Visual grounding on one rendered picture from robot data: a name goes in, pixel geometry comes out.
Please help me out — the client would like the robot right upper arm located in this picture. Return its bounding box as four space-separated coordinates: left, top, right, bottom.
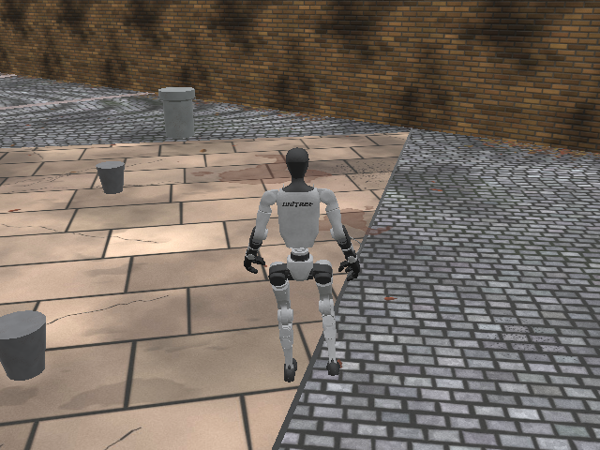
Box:
318 188 346 240

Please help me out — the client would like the right robot hand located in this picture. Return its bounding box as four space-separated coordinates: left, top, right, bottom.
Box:
338 259 360 281

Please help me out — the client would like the robot shin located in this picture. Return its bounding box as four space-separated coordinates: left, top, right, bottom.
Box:
277 309 293 369
322 299 337 364

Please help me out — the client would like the right robot forearm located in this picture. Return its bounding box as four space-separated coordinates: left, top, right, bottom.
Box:
337 225 357 263

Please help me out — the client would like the robot right shin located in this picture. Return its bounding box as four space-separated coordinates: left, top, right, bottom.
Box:
322 299 337 364

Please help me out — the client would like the left robot forearm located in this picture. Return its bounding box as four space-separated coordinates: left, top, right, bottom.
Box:
246 226 263 260

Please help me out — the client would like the left robot hand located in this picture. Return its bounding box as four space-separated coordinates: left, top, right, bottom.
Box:
244 256 265 274

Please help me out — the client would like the robot left shin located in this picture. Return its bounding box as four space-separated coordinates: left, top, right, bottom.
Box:
277 309 293 369

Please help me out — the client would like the robot left upper arm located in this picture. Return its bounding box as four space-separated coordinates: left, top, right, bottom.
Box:
253 189 278 240

